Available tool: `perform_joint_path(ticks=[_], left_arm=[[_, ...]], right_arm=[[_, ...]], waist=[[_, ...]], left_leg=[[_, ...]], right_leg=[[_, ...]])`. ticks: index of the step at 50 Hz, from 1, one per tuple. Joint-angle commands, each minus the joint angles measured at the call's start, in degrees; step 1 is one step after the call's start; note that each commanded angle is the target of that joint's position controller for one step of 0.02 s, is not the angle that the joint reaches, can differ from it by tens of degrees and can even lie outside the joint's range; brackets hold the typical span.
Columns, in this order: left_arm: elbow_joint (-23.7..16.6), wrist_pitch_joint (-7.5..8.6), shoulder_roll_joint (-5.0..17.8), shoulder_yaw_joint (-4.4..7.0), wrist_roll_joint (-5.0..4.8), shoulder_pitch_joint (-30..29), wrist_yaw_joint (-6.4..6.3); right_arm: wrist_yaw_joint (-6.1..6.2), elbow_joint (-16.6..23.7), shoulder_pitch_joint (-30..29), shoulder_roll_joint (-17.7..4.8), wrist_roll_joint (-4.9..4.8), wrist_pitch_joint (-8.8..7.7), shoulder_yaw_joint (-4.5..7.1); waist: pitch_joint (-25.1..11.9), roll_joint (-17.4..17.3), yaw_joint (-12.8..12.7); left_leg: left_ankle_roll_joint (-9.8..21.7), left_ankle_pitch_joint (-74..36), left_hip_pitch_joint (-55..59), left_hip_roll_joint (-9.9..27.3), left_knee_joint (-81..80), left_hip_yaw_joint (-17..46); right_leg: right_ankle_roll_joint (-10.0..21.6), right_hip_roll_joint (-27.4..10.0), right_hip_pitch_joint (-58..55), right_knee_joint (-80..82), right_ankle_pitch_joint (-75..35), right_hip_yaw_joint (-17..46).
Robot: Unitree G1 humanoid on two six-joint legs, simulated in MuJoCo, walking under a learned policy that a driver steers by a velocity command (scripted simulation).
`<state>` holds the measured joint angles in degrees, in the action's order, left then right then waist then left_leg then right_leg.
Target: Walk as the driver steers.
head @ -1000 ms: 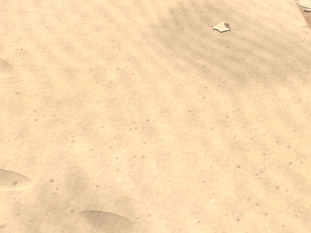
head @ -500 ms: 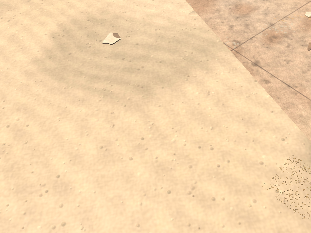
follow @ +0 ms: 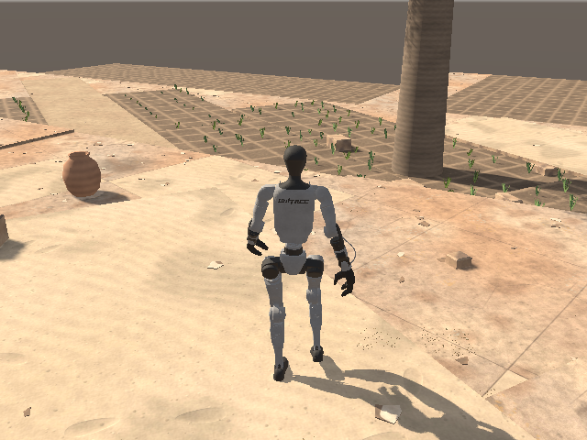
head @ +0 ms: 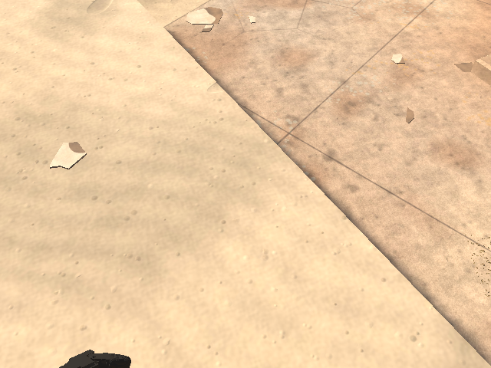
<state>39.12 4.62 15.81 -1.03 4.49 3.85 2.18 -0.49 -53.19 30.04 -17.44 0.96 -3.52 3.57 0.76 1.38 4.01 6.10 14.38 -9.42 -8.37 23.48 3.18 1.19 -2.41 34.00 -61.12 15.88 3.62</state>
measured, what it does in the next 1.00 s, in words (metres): walks ahead, turning left: right foot, then left foot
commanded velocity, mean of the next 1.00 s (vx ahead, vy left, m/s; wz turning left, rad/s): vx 0.76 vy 0.00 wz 0.76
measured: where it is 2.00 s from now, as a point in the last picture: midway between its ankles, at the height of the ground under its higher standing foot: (167, 250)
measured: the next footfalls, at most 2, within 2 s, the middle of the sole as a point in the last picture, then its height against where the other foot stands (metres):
right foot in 0.20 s outside the picture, level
left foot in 0.62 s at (187, 298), level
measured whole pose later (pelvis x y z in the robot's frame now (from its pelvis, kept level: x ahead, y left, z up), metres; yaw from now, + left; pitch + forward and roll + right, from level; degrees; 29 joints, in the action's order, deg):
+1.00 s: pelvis +0.81 +0.17 -0.02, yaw +50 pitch +1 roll +0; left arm 33.9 7.4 15.5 2.3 1.0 2.7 0.5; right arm 2.9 -40.8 15.0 -16.5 0.1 0.2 4.1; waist 2.0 1.7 3.4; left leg 6.5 26.9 -10.6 -11.2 40.1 9.6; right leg -0.5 1.7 30.5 -27.6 -5.2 2.1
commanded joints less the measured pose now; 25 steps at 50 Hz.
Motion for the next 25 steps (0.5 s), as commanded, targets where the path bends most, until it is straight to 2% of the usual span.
perform_joint_path(ticks=[1, 3, 5, 6, 7, 8, 9, 10, 11, 12, 13, 14, 15, 16, 18, 19, 21, 23, 24, 25], left_arm=[[-6.7, 0.44, 3.3, -0.82, -1.15, -5.6, 1.11], [-7.0, 0.45, 3.2, -0.94, -2.46, -7.8, 1.29], [-7.0, 0.54, 4.9, -0.33, -2.49, -8.4, 0.55], [-6.9, 0.7, 5.6, 0.04, -2.32, -8.0, 0.14], [-6.2, 0.92, 6.7, 0.75, -2.21, -5.4, -0.44], [-4.2, 1.25, 8.2, 1.75, -2.06, 1.4, -1.19], [-2.2, 1.6, 10.4, 3.01, -1.74, 10.4, -2.25], [-1.1, 1.52, 15.5, 5.03, -0.56, 23.2, -3.69], [-0.8, 0.71, 19.0, 5.92, 0.15, 22.5, -3.72], [-1.0, -0.02, 15.0, 6.07, -0.74, 17.6, -3.62], [-1.5, 0.13, 9.1, 4.79, -1.13, 13.9, -3.33], [-0.3, 0.33, 6.6, 4.23, -0.97, 13.1, -2.98], [1.1, 0.59, 5.5, 3.91, -1.12, 13.7, -3.01], [2.6, 1.1, 5.1, 3.76, -1.51, 14.8, -2.98], [5.1, 2.07, 3.0, 3.39, -2.96, 16.7, -2.27], [5.5, 2.37, 2.8, 3.34, -3.17, 16.3, -2.04], [5.9, 3.03, 3.7, 3.52, -3.16, 14.1, -2.2], [6.4, 3.32, 5.2, 3.83, -3.17, 12.8, -2.42], [7.0, 3.31, 6.1, 3.97, -2.99, 13.9, -2.47], [7.4, 3.29, 7.8, 4.31, -3.0, 15.2, -2.65]], right_arm=[[0.21, 6.1, -7.4, -7.4, -0.31, -2.02, 1.72], [-0.51, 6.2, -6.5, -8.9, -1.13, -2.32, 2.41], [-0.78, 5.8, -4.4, -9.7, -1.72, -2.15, 2.79], [-0.53, 5.3, -3.2, -9.9, -1.73, -1.81, 2.89], [-0.32, 4.9, -2.3, -10.6, -1.51, -1.54, 3.04], [-0.38, 4.5, -2.1, -11.7, -1.27, -1.37, 3.26], [-0.67, 4.9, -3.5, -11.9, -1.28, -1.62, 3.4], [-0.46, 7.0, -5.4, -6.8, -1.29, -2.39, 2.12], [-0.13, 10.8, -1.9, 0.0, -3.81, -2.29, 0.28], [0.42, 10.1, -5.3, -3.5, -2.2, -1.18, 0.31], [0.09, 9.8, -10.5, -4.9, -1.06, -0.44, 0.72], [-0.58, 10.0, -13.1, -4.2, -0.71, 0.04, 0.76], [-1.34, 10.7, -15.2, -3.2, 0.07, 0.72, 0.74], [-2.04, 11.4, -15.0, -1.7, 0.47, 1.7, 0.47], [-2.83, 14.0, -19.2, 0.1, 0.66, 3.19, -0.21], [-3.21, 15.6, -21.7, 0.2, 0.74, 3.52, -0.52], [-4.2, 18.6, -25.6, 0.0, 0.74, 3.43, -1.31], [-5.22, 20.1, -29.0, -1.0, 0.62, 3.42, -1.93], [-5.65, 20.5, -31.0, -1.3, 0.64, 3.31, -2.15], [-5.75, 20.7, -32.0, -1.4, 0.79, 3.27, -2.35]], waist=[[7.1, -3.9, -4.3], [5.6, -3.8, -2.5], [4.2, -3.2, -1.4], [3.0, -2.9, -1.3], [0.1, -2.6, -2.4], [-4.7, -1.4, -5.7], [-9.8, -1.4, -10.5], [-18.2, 3.6, -15.4], [-25.4, 19.7, -10.5], [-17.3, 12.9, -9.6], [-9.0, 5.3, -9.9], [-4.0, 1.7, -8.9], [-1.4, 2.0, -7.8], [-0.3, 4.9, -6.3], [1.3, 5.1, -5.0], [1.8, 4.2, -4.5], [3.4, 4.4, -2.6], [5.5, 2.0, -1.8], [6.6, 0.6, -2.3], [6.7, 0.3, -2.2]], left_leg=[[9.5, 1.7, -16.6, 12.3, -19.1, 18.2], [7.6, -5.9, -18.6, 12.4, -21.1, 17.3], [6.0, -15.2, -10.2, 13.1, -17.1, 17.4], [5.1, -20.4, -5.6, 13.3, -13.3, 17.4], [4.1, -29.4, -2.0, 13.1, -6.8, 16.7], [2.8, -36.8, -1.0, 11.2, 4.3, 14.7], [1.6, -33.5, -7.4, 8.8, 18.1, 13.6], [1.2, -15.6, -15.7, 6.0, 36.7, 9.5], [-0.3, 12.7, -30.0, 1.9, 53.2, 3.4], [0.5, 7.4, -37.5, 7.2, 57.6, 1.8], [0.4, 3.2, -38.8, 9.8, 55.7, 1.2], [0.0, 1.4, -37.3, 11.5, 53.3, 1.0], [-0.3, 1.1, -35.9, 12.7, 51.6, 1.3], [-0.7, 1.2, -35.3, 13.4, 51.1, 0.9], [-0.8, 0.7, -38.0, 14.6, 50.5, 0.0], [-0.9, -1.1, -38.9, 14.7, 49.6, -0.9], [-0.6, -7.9, -37.1, 14.6, 43.1, -2.6], [0.3, -13.2, -31.4, 13.4, 31.9, -6.6], [1.3, -14.9, -27.7, 11.9, 26.6, -9.8], [2.2, -15.3, -23.7, 9.8, 22.9, -12.3]], right_leg=[[-2.9, -2.1, -6.7, 17.4, -9.2, -1.9], [-3.1, 0.0, -16.8, 22.5, -18.6, -4.1], [-2.7, 0.6, -16.8, 26.9, -20.3, -3.6], [-2.4, 1.3, -17.2, 29.3, -17.9, -3.6], [-1.8, 2.9, -20.6, 30.8, -13.3, -4.1], [-1.0, 4.6, -28.6, 32.2, -9.5, -4.8], [0.1, 1.1, -41.0, 30.9, -6.6, -2.4], [2.1, -13.2, -53.4, 32.3, 14.0, 12.1], [7.5, -27.6, -61.0, 44.2, 28.6, 42.0], [8.6, -25.0, -54.1, 47.0, 33.4, 42.9], [7.4, -21.5, -47.1, 45.6, 24.7, 31.3], [6.4, -18.9, -40.5, 46.0, 11.8, 22.2], [4.9, -16.0, -36.4, 46.9, 3.7, 15.1], [4.3, -15.6, -34.3, 47.1, -1.1, 10.7], [3.0, -14.9, -33.6, 48.2, -11.6, 3.7], [2.7, -14.5, -33.0, 49.4, -15.3, 0.2], [1.8, -12.3, -30.0, 51.9, -22.0, -7.4], [1.0, -10.0, -27.2, 54.7, -25.4, -14.1], [0.6, -9.0, -26.8, 55.1, -31.6, -17.0], [0.4, -8.9, -27.5, 53.6, -42.6, -18.7]])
